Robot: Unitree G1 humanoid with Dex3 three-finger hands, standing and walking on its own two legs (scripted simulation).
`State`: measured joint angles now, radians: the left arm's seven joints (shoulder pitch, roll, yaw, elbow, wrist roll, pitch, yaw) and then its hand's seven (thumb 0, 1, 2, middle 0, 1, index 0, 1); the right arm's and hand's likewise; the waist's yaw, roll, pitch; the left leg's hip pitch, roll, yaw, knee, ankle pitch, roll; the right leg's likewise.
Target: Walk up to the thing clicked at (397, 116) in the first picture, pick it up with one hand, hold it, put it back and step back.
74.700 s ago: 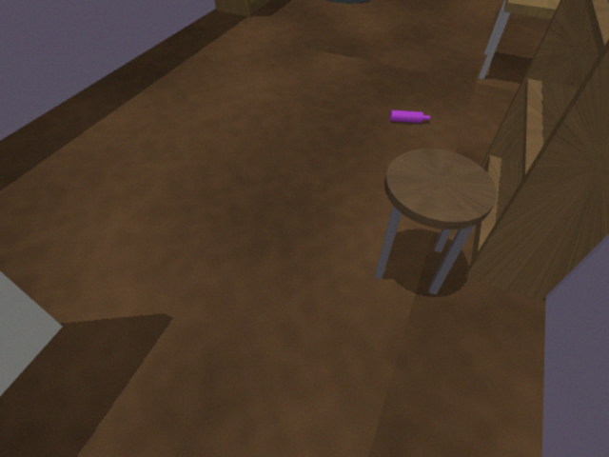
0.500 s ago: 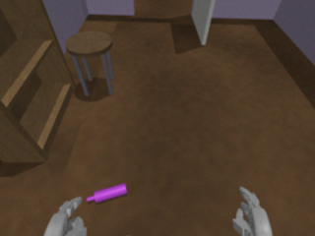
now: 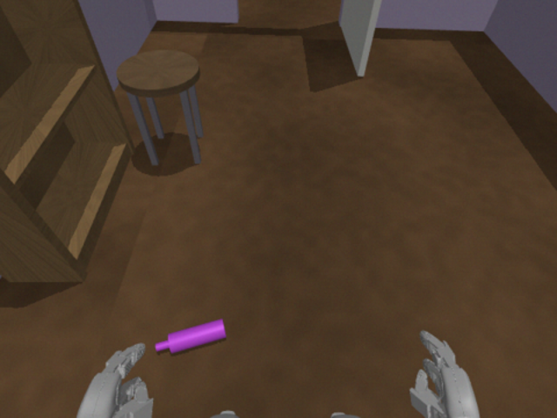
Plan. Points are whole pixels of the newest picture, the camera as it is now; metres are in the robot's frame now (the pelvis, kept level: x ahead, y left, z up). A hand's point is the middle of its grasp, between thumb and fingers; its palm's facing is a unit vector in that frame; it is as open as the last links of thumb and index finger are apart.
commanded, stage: stand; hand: left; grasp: from above
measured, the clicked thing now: (191, 337) +0.48 +0.27 -0.68
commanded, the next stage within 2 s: none
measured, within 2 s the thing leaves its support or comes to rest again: neither
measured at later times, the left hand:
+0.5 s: hand out of the picture +0.05 +0.24 -0.11, palm faces +0.02 -0.95 -0.31, open 7.4 cm
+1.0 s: hand out of the picture +0.01 +0.24 -0.10, palm faces +0.01 -0.94 -0.34, open 7.4 cm
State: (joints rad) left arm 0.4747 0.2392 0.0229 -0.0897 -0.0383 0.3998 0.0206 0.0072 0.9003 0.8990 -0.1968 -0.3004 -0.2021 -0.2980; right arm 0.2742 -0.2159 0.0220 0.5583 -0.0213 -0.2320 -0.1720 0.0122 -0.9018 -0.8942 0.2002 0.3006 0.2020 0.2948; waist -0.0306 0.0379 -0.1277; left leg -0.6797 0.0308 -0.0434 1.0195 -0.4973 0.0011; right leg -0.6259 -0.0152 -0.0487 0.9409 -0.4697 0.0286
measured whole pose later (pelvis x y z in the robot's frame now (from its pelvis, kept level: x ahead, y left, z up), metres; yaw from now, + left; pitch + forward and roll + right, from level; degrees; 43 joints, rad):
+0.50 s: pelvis -0.01 +0.01 +0.05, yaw -1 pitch -4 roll +0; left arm 0.22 0.28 0.04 1.00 0.03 0.03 0.03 0.00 0.90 0.90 -0.20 -0.30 -0.20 -0.30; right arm 0.19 -0.28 -0.05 1.03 -0.04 -0.01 -0.02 0.01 -0.91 -0.89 0.20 0.30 0.20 0.29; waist 0.02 -0.01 0.06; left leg -0.20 -0.02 0.02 0.54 -0.27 0.03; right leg -0.19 -0.06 0.00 0.52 -0.26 0.05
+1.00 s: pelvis -0.02 +0.00 +0.06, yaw -1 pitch -4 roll +0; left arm 0.20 0.29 0.03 1.14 0.02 0.00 0.02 0.00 0.90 0.90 -0.20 -0.30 -0.20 -0.30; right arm 0.17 -0.30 -0.04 1.12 -0.03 0.00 -0.01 0.01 -0.91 -0.89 0.20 0.30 0.20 0.29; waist 0.01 0.02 0.06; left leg -0.14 0.00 0.01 0.39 -0.18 0.00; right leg -0.14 -0.04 -0.01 0.40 -0.19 0.03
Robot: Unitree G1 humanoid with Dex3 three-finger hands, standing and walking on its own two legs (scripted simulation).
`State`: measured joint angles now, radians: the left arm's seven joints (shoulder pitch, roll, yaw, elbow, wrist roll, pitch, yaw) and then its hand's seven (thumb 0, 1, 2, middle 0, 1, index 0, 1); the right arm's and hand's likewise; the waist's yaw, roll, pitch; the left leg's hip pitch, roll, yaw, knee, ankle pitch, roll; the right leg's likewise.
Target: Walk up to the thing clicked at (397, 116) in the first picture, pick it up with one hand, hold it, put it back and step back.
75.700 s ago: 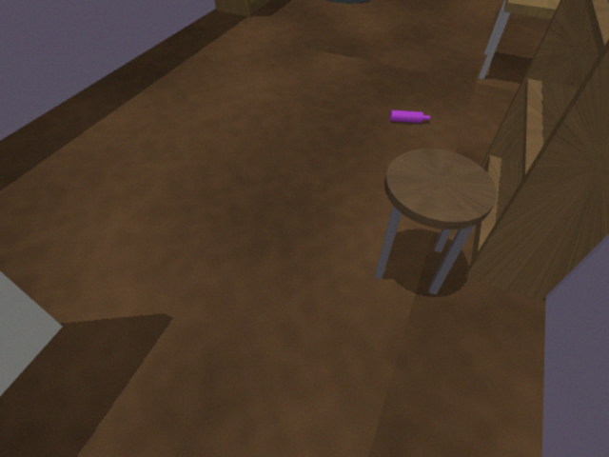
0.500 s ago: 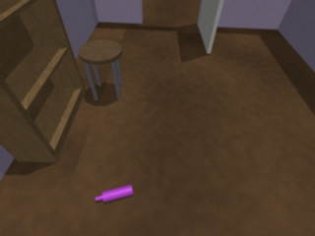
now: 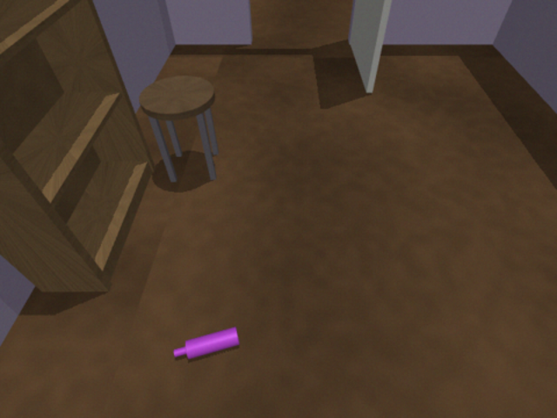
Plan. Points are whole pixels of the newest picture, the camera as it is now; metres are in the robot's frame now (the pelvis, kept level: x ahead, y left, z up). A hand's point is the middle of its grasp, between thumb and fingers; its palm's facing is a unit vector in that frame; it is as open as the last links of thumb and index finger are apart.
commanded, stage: stand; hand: left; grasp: from above
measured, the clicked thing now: (206, 344) +0.49 +0.28 -0.75
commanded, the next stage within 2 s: step back in 1.50 s
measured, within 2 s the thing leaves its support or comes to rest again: neither
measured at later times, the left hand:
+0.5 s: hand out of the picture +0.07 +0.19 -0.17, palm faces +0.00 -0.97 -0.25, open 7.4 cm
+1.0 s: hand out of the picture +0.04 +0.19 -0.17, palm faces +0.00 -0.97 -0.24, open 7.4 cm
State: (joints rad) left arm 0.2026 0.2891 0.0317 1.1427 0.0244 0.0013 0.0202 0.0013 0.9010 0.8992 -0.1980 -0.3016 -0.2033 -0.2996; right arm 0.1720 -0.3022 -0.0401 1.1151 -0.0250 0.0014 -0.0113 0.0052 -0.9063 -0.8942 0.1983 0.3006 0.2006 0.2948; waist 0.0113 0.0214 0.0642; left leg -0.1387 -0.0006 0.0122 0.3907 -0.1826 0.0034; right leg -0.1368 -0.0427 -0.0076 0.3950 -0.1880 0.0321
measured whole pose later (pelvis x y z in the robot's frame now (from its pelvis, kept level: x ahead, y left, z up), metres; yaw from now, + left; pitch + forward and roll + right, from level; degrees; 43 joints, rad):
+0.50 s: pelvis +0.02 -0.01 +0.00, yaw -1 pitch -3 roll +0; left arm 0.15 0.22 0.02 1.16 0.01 0.00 0.02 0.00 0.90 0.90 -0.20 -0.30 -0.20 -0.30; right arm 0.17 -0.24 -0.01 1.16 -0.02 0.00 -0.02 0.00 -0.91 -0.89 0.20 0.30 0.20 0.29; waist 0.00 0.01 0.05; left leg -0.11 0.03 0.02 0.36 -0.19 -0.02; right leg -0.12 -0.02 0.00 0.36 -0.19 0.01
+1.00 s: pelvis +0.01 -0.01 +0.00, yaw -2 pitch -3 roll +0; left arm 0.20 0.21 0.03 1.16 0.02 0.01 0.02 0.00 0.90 0.90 -0.20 -0.30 -0.20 -0.30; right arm 0.20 -0.22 -0.03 1.16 -0.02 0.00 -0.02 0.00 -0.91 -0.89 0.20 0.30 0.20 0.29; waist 0.00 0.00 0.06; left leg -0.13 0.02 0.03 0.38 -0.20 -0.01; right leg -0.14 -0.02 0.01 0.39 -0.20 0.02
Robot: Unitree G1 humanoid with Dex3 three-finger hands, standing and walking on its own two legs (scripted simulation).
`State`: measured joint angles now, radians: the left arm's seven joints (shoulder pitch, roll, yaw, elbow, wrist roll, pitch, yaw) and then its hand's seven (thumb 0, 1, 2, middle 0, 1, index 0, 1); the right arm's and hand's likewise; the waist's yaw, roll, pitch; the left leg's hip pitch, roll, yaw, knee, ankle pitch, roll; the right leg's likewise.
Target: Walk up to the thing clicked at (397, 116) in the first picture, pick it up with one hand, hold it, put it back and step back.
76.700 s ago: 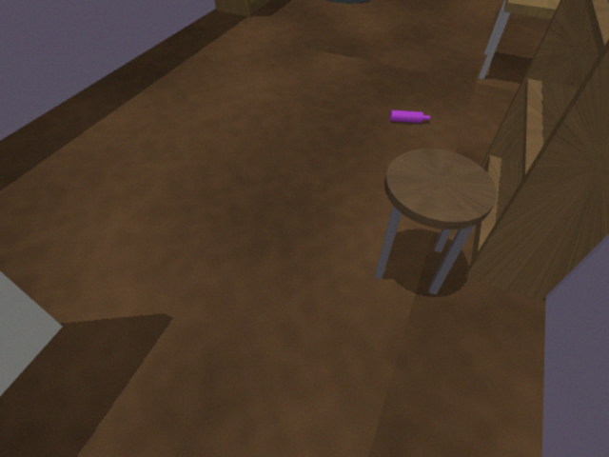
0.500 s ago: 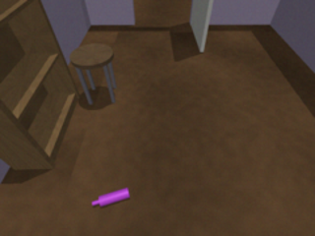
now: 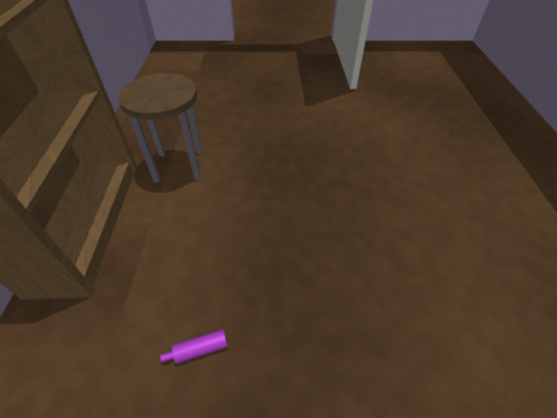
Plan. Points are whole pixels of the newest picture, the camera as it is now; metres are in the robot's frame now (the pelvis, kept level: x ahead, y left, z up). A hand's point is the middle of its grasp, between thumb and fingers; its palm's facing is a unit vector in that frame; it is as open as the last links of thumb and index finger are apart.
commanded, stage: stand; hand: left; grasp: from above
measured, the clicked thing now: (194, 348) +0.47 +0.31 -0.75
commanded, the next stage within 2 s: step back in 0.50 s
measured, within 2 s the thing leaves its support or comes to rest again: neither
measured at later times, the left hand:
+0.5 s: hand out of the picture +0.06 +0.22 -0.17, palm faces +0.01 -0.96 -0.29, open 7.4 cm
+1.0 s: hand out of the picture +0.08 +0.29 -0.17, palm faces -0.06 -0.93 -0.37, open 7.4 cm
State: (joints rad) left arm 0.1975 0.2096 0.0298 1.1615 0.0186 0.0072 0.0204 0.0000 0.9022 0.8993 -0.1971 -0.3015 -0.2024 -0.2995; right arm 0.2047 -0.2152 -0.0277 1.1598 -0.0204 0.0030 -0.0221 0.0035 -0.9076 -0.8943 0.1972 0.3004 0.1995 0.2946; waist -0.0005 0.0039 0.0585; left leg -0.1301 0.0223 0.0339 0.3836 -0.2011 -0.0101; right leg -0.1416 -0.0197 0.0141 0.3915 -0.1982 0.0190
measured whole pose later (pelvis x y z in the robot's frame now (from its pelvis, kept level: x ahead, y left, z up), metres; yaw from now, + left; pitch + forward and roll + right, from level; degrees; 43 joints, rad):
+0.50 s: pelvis +0.01 +0.00 +0.00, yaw +0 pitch -3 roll +0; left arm 0.17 0.26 0.03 1.12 0.01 0.00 0.01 0.00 0.90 0.90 -0.20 -0.30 -0.20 -0.30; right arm 0.18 -0.27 -0.03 1.12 -0.02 -0.01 -0.02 0.00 -0.91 -0.89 0.20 0.30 0.20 0.29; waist 0.00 0.00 0.06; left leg -0.13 0.02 0.04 0.39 -0.21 -0.01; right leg -0.14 -0.02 0.02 0.40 -0.21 0.02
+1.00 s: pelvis -0.07 +0.03 -0.01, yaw -2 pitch -1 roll -2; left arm 0.04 0.42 0.07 0.89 0.01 0.06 0.01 0.00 0.90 0.90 -0.20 -0.30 -0.20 -0.30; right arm 0.13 -0.37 -0.05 0.93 -0.03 0.01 -0.02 0.00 -0.90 -0.89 0.20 0.30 0.20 0.30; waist -0.02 -0.03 0.19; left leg -0.32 0.01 0.03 0.59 -0.25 0.05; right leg -0.46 0.11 0.14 1.14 -0.51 0.00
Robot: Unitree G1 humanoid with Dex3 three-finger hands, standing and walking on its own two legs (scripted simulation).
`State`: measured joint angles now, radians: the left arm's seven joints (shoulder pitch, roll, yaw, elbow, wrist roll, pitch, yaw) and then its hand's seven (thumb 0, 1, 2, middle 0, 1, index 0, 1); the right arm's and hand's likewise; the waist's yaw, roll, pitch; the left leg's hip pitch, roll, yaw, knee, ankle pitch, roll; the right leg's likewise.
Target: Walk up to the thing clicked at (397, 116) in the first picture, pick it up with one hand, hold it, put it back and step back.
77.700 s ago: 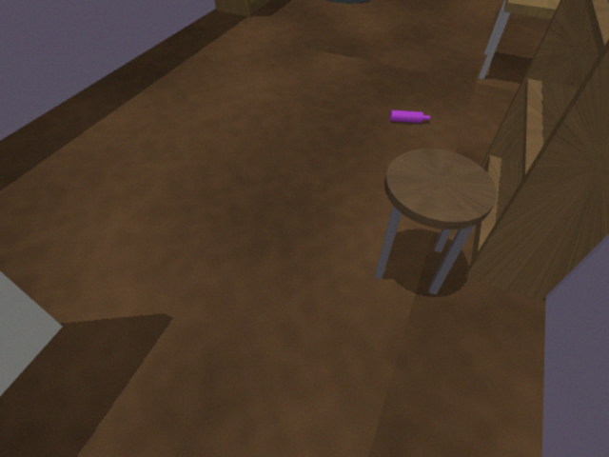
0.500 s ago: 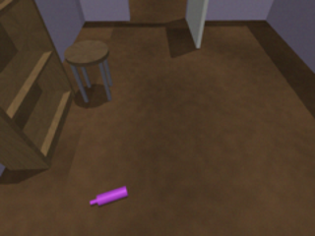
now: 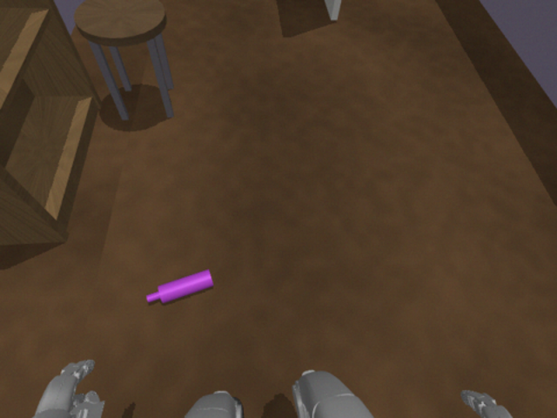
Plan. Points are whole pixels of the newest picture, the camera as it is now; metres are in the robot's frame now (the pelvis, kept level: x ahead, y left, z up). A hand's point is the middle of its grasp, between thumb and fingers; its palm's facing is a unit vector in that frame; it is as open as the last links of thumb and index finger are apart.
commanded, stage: step back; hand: left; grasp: from above
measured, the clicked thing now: (180, 287) +0.53 +0.30 -0.73
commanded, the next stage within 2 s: none
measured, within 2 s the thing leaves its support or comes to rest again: neither
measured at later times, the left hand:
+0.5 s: hand out of the picture +0.01 +0.24 -0.14, palm faces +0.02 -0.92 -0.40, open 7.4 cm
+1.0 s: hand out of the picture -0.20 +0.21 -0.15, palm faces -0.03 -0.92 -0.40, open 7.4 cm
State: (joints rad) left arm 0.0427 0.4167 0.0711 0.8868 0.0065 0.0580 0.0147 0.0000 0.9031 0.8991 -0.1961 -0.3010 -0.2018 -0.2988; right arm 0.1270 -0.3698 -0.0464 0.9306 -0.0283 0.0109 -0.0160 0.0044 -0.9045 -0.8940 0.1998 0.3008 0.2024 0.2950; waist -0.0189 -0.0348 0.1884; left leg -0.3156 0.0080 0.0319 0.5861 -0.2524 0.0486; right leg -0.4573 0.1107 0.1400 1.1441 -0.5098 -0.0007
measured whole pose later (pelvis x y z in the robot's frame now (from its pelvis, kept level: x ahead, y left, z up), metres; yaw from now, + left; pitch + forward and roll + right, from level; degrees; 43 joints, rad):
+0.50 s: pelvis -0.12 -0.03 -0.01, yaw +2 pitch -1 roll +0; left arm 0.11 0.36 0.07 0.78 0.03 0.04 0.01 0.00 0.90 0.90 -0.20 -0.30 -0.21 -0.30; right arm 0.20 -0.41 -0.04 0.90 -0.01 0.03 -0.02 0.01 -0.91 -0.89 0.20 0.30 0.20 0.29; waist 0.00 0.01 0.17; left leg -0.32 -0.06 -0.06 0.83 -0.49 -0.01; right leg -0.34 -0.03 -0.01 0.64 -0.28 -0.01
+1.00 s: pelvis -0.29 -0.06 -0.02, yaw -1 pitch -3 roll -1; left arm 0.19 0.37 0.07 0.85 0.03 0.04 -0.01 0.00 0.90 0.90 -0.20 -0.30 -0.20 -0.30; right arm 0.10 -0.41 -0.05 0.83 -0.01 0.05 -0.02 0.00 -0.90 -0.89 0.20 0.30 0.20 0.30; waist 0.02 0.04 0.17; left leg -0.51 -0.01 -0.09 0.84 -0.41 -0.01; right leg -0.27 0.03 0.03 0.70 -0.39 -0.01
